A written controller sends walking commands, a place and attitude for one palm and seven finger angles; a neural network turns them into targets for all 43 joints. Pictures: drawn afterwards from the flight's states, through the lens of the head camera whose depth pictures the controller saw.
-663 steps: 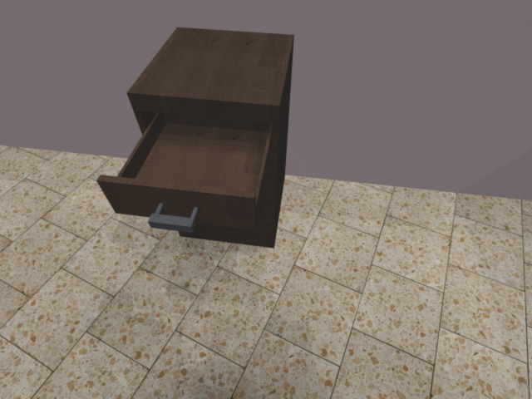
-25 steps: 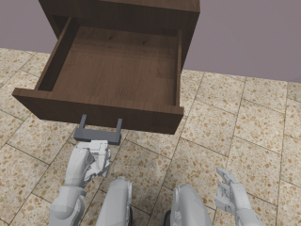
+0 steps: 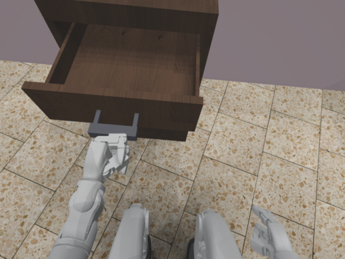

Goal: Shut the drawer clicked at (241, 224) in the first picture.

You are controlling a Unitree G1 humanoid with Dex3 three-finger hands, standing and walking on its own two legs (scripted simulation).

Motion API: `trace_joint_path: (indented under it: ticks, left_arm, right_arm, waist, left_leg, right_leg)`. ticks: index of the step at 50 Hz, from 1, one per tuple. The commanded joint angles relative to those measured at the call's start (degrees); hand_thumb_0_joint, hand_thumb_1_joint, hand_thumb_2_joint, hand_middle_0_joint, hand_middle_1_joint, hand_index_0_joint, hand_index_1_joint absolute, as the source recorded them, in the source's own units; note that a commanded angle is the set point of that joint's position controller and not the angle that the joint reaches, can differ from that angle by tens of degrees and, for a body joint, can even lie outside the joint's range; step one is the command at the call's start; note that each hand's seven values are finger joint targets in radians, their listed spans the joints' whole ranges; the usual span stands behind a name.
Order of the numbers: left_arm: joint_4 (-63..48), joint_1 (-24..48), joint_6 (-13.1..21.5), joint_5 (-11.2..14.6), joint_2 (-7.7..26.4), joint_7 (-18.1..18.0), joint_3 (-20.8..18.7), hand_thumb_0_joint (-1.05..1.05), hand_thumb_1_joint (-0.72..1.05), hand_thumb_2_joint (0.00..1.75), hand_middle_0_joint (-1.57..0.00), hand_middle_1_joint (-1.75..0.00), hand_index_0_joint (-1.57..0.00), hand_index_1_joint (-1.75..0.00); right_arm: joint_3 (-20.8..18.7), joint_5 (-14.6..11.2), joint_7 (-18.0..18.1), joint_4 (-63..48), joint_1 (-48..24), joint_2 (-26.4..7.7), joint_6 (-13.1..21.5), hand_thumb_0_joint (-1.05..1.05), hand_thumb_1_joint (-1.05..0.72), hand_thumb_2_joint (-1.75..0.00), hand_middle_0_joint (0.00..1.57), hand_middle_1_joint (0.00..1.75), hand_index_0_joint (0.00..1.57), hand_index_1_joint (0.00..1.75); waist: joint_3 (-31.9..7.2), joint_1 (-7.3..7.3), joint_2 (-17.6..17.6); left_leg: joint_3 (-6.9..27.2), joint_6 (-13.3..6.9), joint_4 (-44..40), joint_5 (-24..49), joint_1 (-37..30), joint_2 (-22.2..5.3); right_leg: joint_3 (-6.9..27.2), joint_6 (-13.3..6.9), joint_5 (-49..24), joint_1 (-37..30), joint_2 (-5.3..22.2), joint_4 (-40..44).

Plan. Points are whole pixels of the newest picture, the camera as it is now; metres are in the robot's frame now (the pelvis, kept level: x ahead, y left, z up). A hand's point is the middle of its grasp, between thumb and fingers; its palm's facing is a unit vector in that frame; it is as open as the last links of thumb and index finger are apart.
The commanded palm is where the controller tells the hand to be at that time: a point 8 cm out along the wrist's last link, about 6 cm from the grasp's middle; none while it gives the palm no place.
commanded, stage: push the drawer shut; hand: left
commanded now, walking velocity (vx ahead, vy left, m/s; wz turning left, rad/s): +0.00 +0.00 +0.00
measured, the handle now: (115, 123) +0.41 +0.15 +0.01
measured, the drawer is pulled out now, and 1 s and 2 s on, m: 0.22 0.09 0.00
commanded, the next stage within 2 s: none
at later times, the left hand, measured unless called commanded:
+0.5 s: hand (132, 133) +0.39 +0.11 +0.01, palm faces -0.09 -0.99 -0.05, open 3.4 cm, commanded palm +0.39 +0.16 +0.01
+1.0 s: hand (135, 110) +0.46 +0.11 +0.01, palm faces -0.06 -1.00 -0.06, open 3.3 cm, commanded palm +0.45 +0.15 +0.01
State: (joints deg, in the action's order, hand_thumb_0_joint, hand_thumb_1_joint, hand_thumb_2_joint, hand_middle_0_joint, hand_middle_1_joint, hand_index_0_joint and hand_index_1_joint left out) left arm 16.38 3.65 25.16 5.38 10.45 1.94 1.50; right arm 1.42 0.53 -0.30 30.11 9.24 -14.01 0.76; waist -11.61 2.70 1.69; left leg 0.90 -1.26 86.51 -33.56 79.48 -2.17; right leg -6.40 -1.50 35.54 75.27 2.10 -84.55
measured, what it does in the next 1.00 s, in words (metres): stands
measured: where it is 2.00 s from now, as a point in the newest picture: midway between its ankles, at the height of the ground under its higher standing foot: outside the picture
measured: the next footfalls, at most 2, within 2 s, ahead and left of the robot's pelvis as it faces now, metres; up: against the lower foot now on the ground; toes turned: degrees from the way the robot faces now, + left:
none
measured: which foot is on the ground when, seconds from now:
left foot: down 0.00-1.00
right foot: down 0.00-1.00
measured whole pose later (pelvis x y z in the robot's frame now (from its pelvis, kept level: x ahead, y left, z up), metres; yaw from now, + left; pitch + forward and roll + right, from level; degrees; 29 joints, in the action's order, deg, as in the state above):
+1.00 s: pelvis +0.00 +0.00 -0.01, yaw -1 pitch +30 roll -3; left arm 47.0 35.6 29.5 3.6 14.0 1.8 -8.9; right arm 0.9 1.5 -0.8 35.4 11.8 -14.4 -1.8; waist -10.1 6.8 2.3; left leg 0.4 -1.3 86.8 -32.9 83.7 -2.6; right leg -5.7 -1.4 34.6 80.1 1.6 -85.1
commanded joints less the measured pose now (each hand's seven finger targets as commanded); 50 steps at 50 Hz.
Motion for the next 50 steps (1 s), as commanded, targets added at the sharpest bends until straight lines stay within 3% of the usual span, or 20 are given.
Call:
trace_joint_path:
  ticks: [1, 3, 7, 9, 18, 21, 26, 30, 33, 37, 38, 39, 40, 42, 43, 46, 48, 50]
  left_arm:
    - [-11.1, 13.9, 5.2, 0.5, 2.6, 0.0, -1.7, 0.00, 0.90, 0.90, -1.40, -1.60, -1.40, -1.60]
    - [-10.2, 15.6, 5.6, 0.2, 2.3, -0.2, -1.3, 0.00, 0.90, 0.90, -1.40, -1.60, -1.40, -1.60]
    - [-7.3, 20.2, 6.0, -0.1, 2.4, -0.5, -1.5, 0.00, 0.90, 0.90, -1.40, -1.60, -1.40, -1.60]
    - [-6.6, 23.3, 6.4, -0.3, 3.3, -0.8, -2.3, 0.00, 0.90, 0.90, -1.40, -1.60, -1.40, -1.60]
    - [-2.5, 28.3, 5.8, -0.2, 3.4, -0.6, -3.5, 0.00, 0.90, 0.90, -1.40, -1.60, -1.40, -1.60]
    - [-0.4, 30.4, 5.6, 0.2, 4.4, -0.5, -5.1, 0.00, 0.90, 0.90, -1.40, -1.60, -1.40, -1.60]
    - [2.9, 34.2, 6.2, 0.4, 5.6, -0.4, -7.0, 0.00, 0.90, 0.90, -1.40, -1.60, -1.40, -1.60]
    - [4.1, 37.4, 7.2, 0.2, 5.3, -0.3, -6.8, 0.00, 0.90, 0.90, -1.40, -1.60, -1.40, -1.60]
    - [6.4, 37.3, 7.3, 0.2, 6.5, -0.1, -8.3, 0.00, 0.90, 0.90, -1.40, -1.60, -1.40, -1.60]
    - [8.5, 42.5, 8.0, -0.2, 7.7, -0.4, -9.2, 0.00, 0.90, 0.90, -1.40, -1.60, -1.40, -1.60]
    - [9.8, 44.5, 8.0, -0.5, 6.1, -0.4, -7.7, 0.00, 0.90, 0.90, -1.40, -1.60, -1.40, -1.60]
    - [10.7, 47.2, 8.1, -0.3, 6.9, -0.5, -8.5, 0.00, 0.90, 0.90, -1.40, -1.60, -1.40, -1.60]
    - [12.0, 47.7, 8.3, -0.5, 8.7, -0.8, -10.3, 0.00, 0.90, 0.90, -1.40, -1.60, -1.40, -1.60]
    - [12.8, 49.5, 8.6, -0.8, 9.4, -0.7, -10.7, 0.00, 0.90, 0.90, -1.40, -1.60, -1.40, -1.60]
    - [14.6, 50.5, 8.5, -0.9, 8.5, -0.5, -10.1, 0.00, 0.90, 0.90, -1.40, -1.60, -1.40, -1.60]
    - [17.6, 54.9, 8.6, -1.2, 10.2, -0.6, -11.6, 0.00, 0.90, 0.90, -1.40, -1.60, -1.40, -1.60]
    - [17.6, 56.6, 8.8, -1.2, 11.0, -0.3, -12.5, 0.00, 0.90, 0.90, -1.40, -1.60, -1.40, -1.60]
    - [18.5, 57.0, 8.6, -1.0, 11.8, 0.0, -13.3, 0.00, 0.90, 0.90, -1.40, -1.60, -1.40, -1.60]
  right_arm:
    - [-3.8, -0.2, 0.3, -6.9, 0.7, -8.3, 2.2, 0.00, -0.90, -0.90, 0.20, 0.30, 0.20, 0.30]
    - [-3.8, -0.1, 0.1, -6.7, 0.9, -8.3, 2.0, 0.00, -0.90, -0.90, 0.20, 0.30, 0.20, 0.30]
    - [-3.9, -0.1, 0.2, -5.7, 1.6, -8.7, 1.6, 0.00, -0.90, -0.90, 0.20, 0.30, 0.20, 0.30]
    - [-4.0, -0.1, 0.2, -5.1, 1.8, -8.7, 1.4, 0.00, -0.90, -0.90, 0.20, 0.30, 0.20, 0.30]
    - [-4.3, 0.0, 0.1, -4.0, 3.3, -9.0, 0.2, 0.00, -0.90, -0.90, 0.20, 0.30, 0.20, 0.30]
    - [-4.2, -0.1, 0.1, -3.7, 3.6, -8.9, -0.1, 0.00, -0.90, -0.90, 0.20, 0.30, 0.20, 0.30]
    - [-4.2, 0.0, 0.2, -2.8, 4.5, -8.8, -0.3, 0.00, -0.90, -0.90, 0.20, 0.30, 0.20, 0.30]
    - [-4.3, 0.2, 0.0, -2.2, 5.2, -8.8, -0.4, 0.00, -0.90, -0.90, 0.20, 0.30, 0.20, 0.30]
    - [-4.3, 0.2, -0.1, -1.9, 5.9, -9.0, -0.6, 0.00, -0.90, -0.90, 0.20, 0.30, 0.20, 0.30]
    - [-4.3, 0.3, -0.1, -1.3, 6.5, -9.1, -0.6, 0.00, -0.90, -0.90, 0.20, 0.30, 0.20, 0.30]
    - [-4.3, 0.4, -0.2, -0.9, 6.6, -8.9, -0.7, 0.00, -0.90, -0.90, 0.20, 0.30, 0.20, 0.30]
    - [-4.3, 0.4, -0.1, -0.3, 7.0, -9.0, -0.7, 0.00, -0.90, -0.90, 0.20, 0.30, 0.20, 0.30]
    - [-4.2, 0.5, 0.0, -0.1, 7.4, -9.1, -0.7, 0.00, -0.90, -0.90, 0.20, 0.30, 0.20, 0.30]
    - [-4.3, 0.6, 0.1, 0.0, 7.8, -9.3, -0.6, 0.00, -0.90, -0.90, 0.20, 0.30, 0.20, 0.30]
    - [-4.1, 0.7, 0.0, 0.2, 7.8, -9.1, -0.8, 0.00, -0.90, -0.90, 0.20, 0.30, 0.20, 0.30]
    - [-4.1, 0.8, 0.1, 0.9, 8.7, -9.4, -1.0, 0.00, -0.90, -0.90, 0.20, 0.30, 0.20, 0.30]
    - [-4.1, 1.0, -0.1, 0.9, 9.4, -9.5, -1.0, 0.00, -0.90, -0.90, 0.20, 0.30, 0.20, 0.30]
    - [-4.0, 1.0, -0.2, 0.9, 9.9, -9.5, -1.3, 0.00, -0.90, -0.90, 0.20, 0.30, 0.20, 0.30]
  waist:
    - [-23.0, 1.93, 0.8]
    - [-23.6, 1.93, 2.5]
    - [-22.6, 3.17, 0.4]
    - [-22.9, 3.21, 1.7]
    - [-27.7, 3.52, 2.8]
    - [-26.7, 3.69, 0.9]
    - [-26.9, 4.32, 0.8]
    - [-27.8, 4.59, 3.3]
    - [-28.1, 4.51, 1.8]
    - [-27.4, 5.32, 2.6]
    - [-27.3, 6.07, 3.1]
    - [-26.5, 6.70, 2.3]
    - [-26.4, 6.27, 2.2]
    - [-28.0, 6.51, 2.5]
    - [-27.7, 6.78, 3.5]
    - [-27.7, 7.42, 2.7]
    - [-30.3, 7.02, 5.3]
    - [-31.4, 7.02, 4.7]
  left_leg:
    - [3.0, 0.0, -12.1, 9.8, -20.2, 1.9]
    - [3.0, 0.1, -12.1, 10.9, -21.2, 1.9]
    - [3.4, -0.1, -11.9, 10.2, -20.5, 1.7]
    - [3.2, 0.0, -11.6, 10.4, -20.8, 1.7]
    - [3.6, 0.2, -11.6, 15.3, -24.0, 1.5]
    - [2.9, 0.0, -11.5, 13.8, -21.5, 1.7]
    - [2.5, 0.0, -11.0, 14.5, -20.8, 1.6]
    - [2.7, 0.2, -11.2, 16.0, -22.7, 1.5]
    - [2.7, 0.2, -11.3, 16.7, -22.5, 1.4]
    - [2.7, 0.1, -10.9, 15.4, -21.0, 1.5]
    - [2.6, 0.1, -10.7, 14.6, -21.2, 1.5]
    - [2.5, -0.1, -10.4, 13.7, -20.1, 1.5]
    - [2.5, 0.0, -10.4, 13.2, -19.1, 1.6]
    - [2.7, -0.1, -10.2, 14.1, -19.9, 1.5]
    - [2.5, 0.0, -10.2, 13.6, -19.8, 1.7]
    - [2.6, -0.2, -9.8, 12.4, -18.5, 1.7]
    - [2.7, 0.0, -9.9, 14.2, -20.6, 1.7]
    - [2.8, -0.1, -9.8, 16.0, -20.9, 1.6]
  right_leg:
    - [3.7, -0.6, -9.1, -10.3, -1.9, 13.2]
    - [3.7, -0.8, -10.0, -9.7, -1.9, 12.8]
    - [3.5, -0.6, -9.7, -8.7, -2.0, 12.8]
    - [3.7, -0.6, -9.9, -8.5, -1.9, 12.8]
    - [3.5, -0.5, -13.7, -9.1, -2.1, 12.1]
    - [4.0, -0.3, -13.2, -11.3, -2.1, 13.0]
    - [4.4, -0.1, -14.2, -11.5, -2.3, 13.0]
    - [4.2, -0.3, -14.9, -10.1, -2.3, 12.5]
    - [4.0, -0.2, -15.5, -10.8, -2.4, 12.5]
    - [4.3, -0.2, -14.5, -9.7, -2.6, 12.2]
    - [4.3, -0.1, -13.8, -8.9, -2.6, 12.5]
    - [4.5, 0.0, -13.3, -9.0, -2.5, 12.8]
    - [4.7, -0.1, -12.9, -9.5, -2.6, 12.8]
    - [4.6, -0.1, -13.4, -9.0, -2.7, 12.1]
    - [4.7, 0.0, -13.0, -8.7, -2.6, 12.4]
    - [4.7, 0.0, -11.9, -8.3, -2.7, 12.4]
    - [4.5, -0.1, -13.0, -8.0, -2.7, 11.8]
    - [4.6, -0.1, -14.6, -9.1, -2.9, 11.7]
